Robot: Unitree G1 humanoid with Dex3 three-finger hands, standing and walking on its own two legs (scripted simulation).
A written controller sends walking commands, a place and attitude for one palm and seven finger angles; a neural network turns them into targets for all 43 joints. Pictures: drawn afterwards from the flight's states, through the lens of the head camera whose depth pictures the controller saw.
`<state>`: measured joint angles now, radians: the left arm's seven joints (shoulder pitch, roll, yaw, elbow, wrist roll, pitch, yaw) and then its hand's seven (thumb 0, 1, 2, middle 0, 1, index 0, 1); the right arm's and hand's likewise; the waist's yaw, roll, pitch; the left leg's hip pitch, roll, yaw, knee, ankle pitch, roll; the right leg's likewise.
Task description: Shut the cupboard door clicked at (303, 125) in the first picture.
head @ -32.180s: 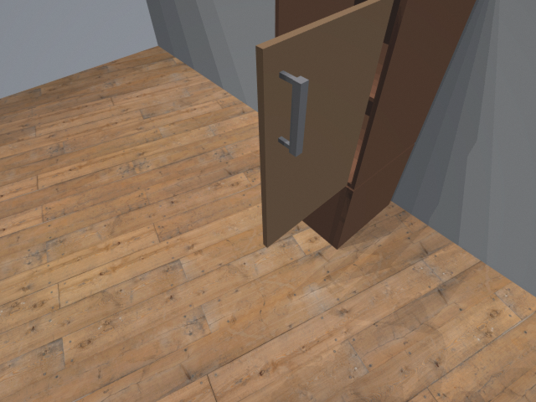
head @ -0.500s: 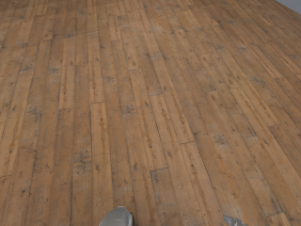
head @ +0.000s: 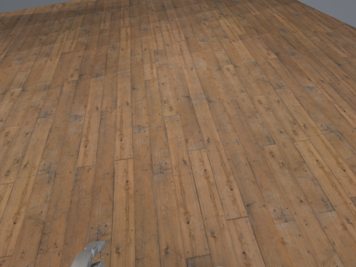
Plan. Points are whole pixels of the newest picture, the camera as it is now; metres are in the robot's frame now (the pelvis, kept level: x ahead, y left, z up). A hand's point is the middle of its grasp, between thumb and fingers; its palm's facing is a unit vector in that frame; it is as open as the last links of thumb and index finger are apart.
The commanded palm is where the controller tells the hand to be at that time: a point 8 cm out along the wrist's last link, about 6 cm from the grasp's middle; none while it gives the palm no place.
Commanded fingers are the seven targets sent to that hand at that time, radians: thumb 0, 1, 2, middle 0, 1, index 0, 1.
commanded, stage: walk to a spot facing it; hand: left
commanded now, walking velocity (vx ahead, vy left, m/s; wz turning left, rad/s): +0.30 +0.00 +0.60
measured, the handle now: out of the picture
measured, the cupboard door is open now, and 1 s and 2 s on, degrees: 54 54 54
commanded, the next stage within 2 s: turn to face it in 0.20 s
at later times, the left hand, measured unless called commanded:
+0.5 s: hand out of the picture +0.13 +0.25 -0.18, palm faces +0.25 -0.95 -0.20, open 7.4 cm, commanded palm none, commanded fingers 0.00 0.90 0.90 -0.20 -0.30 -0.20 -0.30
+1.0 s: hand (93, 193) +0.35 +0.28 -0.16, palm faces -0.05 -0.97 -0.24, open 7.4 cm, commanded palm none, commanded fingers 0.00 0.90 0.90 -0.20 -0.30 -0.20 -0.30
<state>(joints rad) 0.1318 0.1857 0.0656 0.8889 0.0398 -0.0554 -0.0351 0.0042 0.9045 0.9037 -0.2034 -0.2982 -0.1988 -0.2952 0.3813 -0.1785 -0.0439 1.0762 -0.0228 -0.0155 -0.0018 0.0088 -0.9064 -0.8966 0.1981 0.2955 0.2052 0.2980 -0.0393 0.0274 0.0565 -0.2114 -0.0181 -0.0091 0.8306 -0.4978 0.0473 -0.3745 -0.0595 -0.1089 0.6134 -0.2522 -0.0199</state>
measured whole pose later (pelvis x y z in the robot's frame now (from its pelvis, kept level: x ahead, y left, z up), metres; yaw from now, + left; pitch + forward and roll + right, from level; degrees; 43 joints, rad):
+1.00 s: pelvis +0.28 +0.08 +0.01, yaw -7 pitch +2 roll +0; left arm 0.23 0.21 0.08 0.93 0.03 0.04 0.00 0.01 0.90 0.90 -0.21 -0.30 -0.20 -0.30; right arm 0.17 -0.23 -0.05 0.93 -0.01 0.05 -0.03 0.01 -0.91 -0.90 0.19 0.29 0.20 0.30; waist 0.02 -0.02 0.06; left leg -0.41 0.02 0.04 0.83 -0.44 -0.06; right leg -0.28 0.01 0.05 0.52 -0.27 -0.01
